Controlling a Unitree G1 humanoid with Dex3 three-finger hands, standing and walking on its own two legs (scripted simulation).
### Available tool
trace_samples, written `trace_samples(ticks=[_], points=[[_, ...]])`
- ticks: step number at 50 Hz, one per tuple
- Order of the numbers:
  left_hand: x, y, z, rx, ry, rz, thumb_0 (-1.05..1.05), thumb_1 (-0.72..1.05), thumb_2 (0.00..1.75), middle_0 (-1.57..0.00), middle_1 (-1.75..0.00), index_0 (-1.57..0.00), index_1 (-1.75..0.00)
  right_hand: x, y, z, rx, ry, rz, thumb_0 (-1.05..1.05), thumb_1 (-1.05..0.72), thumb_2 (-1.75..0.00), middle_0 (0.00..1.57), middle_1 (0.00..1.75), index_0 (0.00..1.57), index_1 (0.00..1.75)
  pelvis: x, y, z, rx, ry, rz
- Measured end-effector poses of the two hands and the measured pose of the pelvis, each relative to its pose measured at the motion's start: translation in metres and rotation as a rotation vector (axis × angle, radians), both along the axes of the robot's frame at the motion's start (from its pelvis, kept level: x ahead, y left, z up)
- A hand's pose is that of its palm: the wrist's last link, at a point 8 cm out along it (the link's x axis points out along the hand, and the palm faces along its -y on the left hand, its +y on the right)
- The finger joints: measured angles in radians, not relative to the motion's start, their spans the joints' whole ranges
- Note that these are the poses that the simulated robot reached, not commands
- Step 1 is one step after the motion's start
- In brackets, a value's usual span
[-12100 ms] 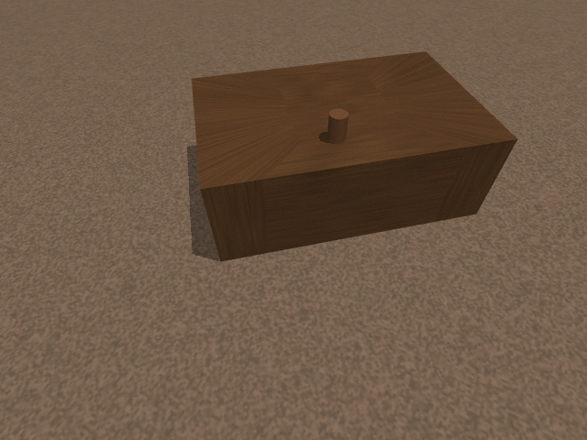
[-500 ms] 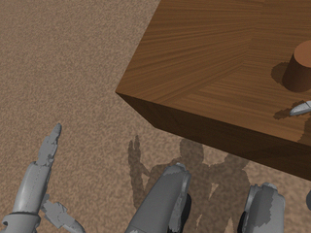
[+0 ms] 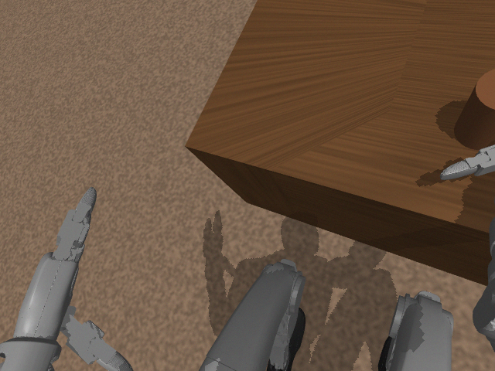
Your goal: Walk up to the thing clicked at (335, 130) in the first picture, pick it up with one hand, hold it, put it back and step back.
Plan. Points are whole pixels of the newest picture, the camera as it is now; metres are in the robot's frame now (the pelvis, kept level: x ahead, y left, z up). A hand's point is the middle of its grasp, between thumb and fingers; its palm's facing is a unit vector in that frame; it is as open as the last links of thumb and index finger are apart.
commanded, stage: close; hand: right
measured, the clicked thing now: (491, 112) +0.55 -0.19 -0.06
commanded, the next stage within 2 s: settle in 0.60 s
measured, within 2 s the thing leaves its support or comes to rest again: leaves its support in 1.00 s
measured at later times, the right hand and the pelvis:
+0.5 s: hand out of the picture +0.52 -0.19 -0.04, palm faces +0.13 +0.99 +0.00, open 12.8 cm; pelvis +0.00 +0.00 +0.00, yaw +0 degrees
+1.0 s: hand out of the picture +0.52 -0.19 -0.03, palm faces +0.07 +1.00 -0.02, open 9.9 cm; pelvis +0.00 +0.00 +0.01, yaw +0 degrees
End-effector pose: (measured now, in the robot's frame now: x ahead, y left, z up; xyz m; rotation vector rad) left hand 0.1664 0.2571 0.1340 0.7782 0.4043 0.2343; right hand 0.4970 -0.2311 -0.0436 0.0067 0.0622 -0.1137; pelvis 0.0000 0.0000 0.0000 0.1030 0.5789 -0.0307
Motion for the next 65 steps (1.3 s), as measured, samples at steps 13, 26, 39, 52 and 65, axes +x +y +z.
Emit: trace_samples(ticks=[13,26,39,52,65], points=[[-0.005,-0.001,0.001,0.019,-0.002,0.002,-0.01,-0.55,0.08,-0.05,-0.05,-0.04,-0.06,0.001,-0.006,-0.002,0.005,-0.007,-0.012,-0.02,0.57,-0.04,0.43,0.23,0.43,0.22,-0.004,-0.002,-0.006,0.003,0.002,-0.001],[-0.005,-0.005,0.008,0.019,-0.010,-0.004,-0.01,-0.55,0.08,-0.05,-0.05,-0.04,-0.06,-0.004,-0.013,0.006,-0.002,-0.007,-0.024,-0.02,0.42,-0.26,0.72,0.52,0.78,0.53,-0.004,-0.004,-0.002,0.005,-0.002,-0.007],[0.001,-0.010,0.015,0.027,-0.033,-0.034,-0.01,-0.55,0.07,-0.05,-0.05,-0.05,-0.06,0.009,-0.017,0.011,-0.016,0.003,-0.012,-0.02,0.34,-0.61,0.82,0.76,0.96,0.81,-0.005,-0.005,-0.001,0.004,-0.008,-0.006],[-0.005,-0.008,0.019,-0.018,-0.010,0.017,-0.01,-0.56,0.09,-0.06,-0.05,-0.05,-0.06,-0.004,-0.007,0.017,-0.009,0.056,0.039,-0.04,0.50,-0.95,0.73,1.03,0.87,1.10,-0.002,-0.003,0.017,0.003,-0.026,-0.007],[0.001,-0.007,0.016,-0.096,0.017,0.027,-0.01,-0.56,0.09,-0.06,-0.05,-0.05,-0.06,-0.005,-0.014,0.061,-0.019,0.043,0.003,-0.04,0.53,-1.00,0.73,1.06,0.86,1.13,0.003,-0.006,0.044,0.003,-0.061,-0.015]])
